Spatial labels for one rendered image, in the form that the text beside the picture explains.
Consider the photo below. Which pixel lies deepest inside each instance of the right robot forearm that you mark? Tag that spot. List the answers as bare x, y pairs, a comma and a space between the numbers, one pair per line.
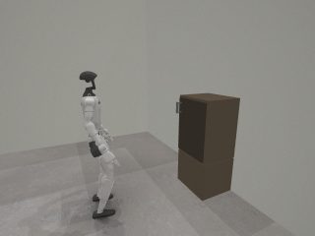
93, 133

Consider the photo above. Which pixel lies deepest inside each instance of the robot torso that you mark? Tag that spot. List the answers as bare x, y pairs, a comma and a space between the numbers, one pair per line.
96, 118

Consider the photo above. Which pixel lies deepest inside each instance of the robot left hand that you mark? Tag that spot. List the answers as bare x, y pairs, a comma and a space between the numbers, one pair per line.
105, 133

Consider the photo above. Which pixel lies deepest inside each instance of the cupboard door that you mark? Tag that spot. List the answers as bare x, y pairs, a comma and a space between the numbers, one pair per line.
192, 127

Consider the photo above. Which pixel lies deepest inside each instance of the right robot thigh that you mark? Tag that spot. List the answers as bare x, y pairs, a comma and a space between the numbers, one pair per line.
96, 153

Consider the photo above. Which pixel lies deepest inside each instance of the handle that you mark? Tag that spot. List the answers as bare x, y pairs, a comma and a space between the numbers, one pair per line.
177, 107

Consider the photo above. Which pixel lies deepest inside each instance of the left robot forearm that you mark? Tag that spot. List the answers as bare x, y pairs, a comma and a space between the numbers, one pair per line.
101, 128

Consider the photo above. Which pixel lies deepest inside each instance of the right robot upper arm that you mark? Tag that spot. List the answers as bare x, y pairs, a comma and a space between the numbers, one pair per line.
89, 104

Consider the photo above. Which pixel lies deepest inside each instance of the robot right hand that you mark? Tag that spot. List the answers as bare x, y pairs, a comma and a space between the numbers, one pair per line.
108, 156

